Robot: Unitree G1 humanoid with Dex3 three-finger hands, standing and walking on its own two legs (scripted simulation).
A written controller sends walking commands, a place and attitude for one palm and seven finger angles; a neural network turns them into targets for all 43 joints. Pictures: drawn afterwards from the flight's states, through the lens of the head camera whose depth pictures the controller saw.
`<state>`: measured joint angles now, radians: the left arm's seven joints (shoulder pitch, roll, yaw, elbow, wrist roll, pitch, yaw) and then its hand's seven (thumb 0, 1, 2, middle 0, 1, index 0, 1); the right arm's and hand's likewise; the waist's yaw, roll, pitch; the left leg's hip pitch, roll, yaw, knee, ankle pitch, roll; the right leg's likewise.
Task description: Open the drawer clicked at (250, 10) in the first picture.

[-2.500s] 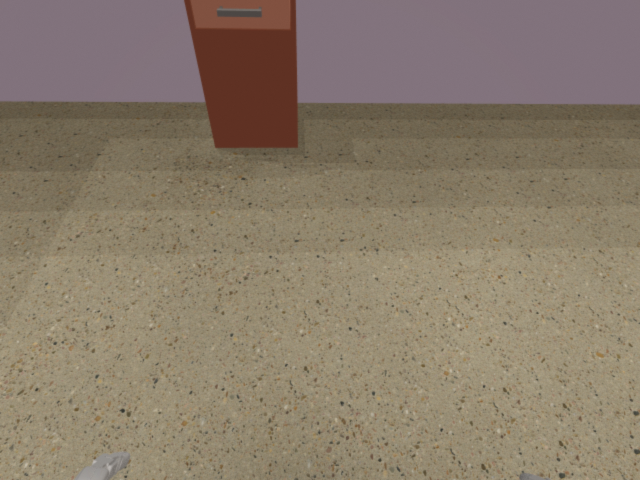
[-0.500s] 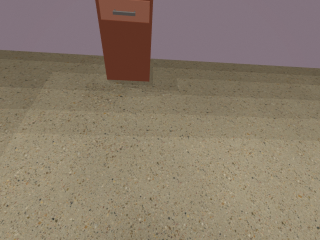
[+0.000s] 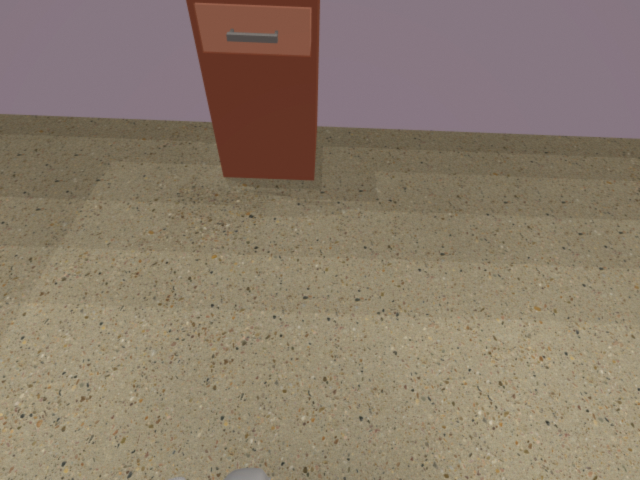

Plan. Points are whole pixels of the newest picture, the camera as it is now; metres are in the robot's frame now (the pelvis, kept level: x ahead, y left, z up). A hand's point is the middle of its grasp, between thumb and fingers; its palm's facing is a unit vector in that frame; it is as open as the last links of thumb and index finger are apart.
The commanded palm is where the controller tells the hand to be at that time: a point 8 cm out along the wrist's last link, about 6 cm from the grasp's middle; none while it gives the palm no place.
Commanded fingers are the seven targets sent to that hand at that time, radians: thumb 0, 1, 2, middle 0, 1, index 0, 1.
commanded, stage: walk to a spot facing it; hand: left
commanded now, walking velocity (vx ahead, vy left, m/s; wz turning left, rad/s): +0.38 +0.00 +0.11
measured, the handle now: (253, 34) +1.47 +0.26 -0.08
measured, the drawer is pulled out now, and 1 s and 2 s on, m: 0.00 0.00 0.00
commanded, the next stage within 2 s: turn to face it in 1.26 s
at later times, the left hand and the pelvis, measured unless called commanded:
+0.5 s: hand (154, 449) +0.19 +0.25 -0.17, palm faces +0.09 -0.99 -0.14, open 7.4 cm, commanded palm none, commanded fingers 0.00 0.90 0.90 -0.20 -0.30 -0.20 -0.30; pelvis +0.22 +0.08 +0.02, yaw +1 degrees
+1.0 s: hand (238, 263) +0.53 +0.18 -0.15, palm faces +0.03 -0.98 -0.21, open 7.2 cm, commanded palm none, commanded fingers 0.00 0.90 0.90 -0.20 -0.30 -0.20 -0.30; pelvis +0.43 +0.00 +0.01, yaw -1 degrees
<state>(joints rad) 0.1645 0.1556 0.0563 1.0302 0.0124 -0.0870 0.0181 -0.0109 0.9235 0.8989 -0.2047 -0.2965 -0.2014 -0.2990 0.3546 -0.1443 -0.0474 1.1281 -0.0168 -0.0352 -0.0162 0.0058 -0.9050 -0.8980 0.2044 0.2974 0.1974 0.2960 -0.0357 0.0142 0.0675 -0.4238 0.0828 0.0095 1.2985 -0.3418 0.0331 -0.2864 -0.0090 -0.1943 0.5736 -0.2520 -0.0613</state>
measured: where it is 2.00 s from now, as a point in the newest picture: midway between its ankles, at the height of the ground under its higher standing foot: (305, 338)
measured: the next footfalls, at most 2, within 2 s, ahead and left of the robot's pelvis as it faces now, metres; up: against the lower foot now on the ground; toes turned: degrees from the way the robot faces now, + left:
left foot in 0.28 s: +0.26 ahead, +0.15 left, +0.00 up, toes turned +12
right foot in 0.84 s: +0.51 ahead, -0.09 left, +0.00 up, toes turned -11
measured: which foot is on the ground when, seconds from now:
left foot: up 0.00-0.26, down 0.28-0.86, up 0.88-1.00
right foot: down 0.00-0.30, up 0.32-0.82, down 0.84-1.00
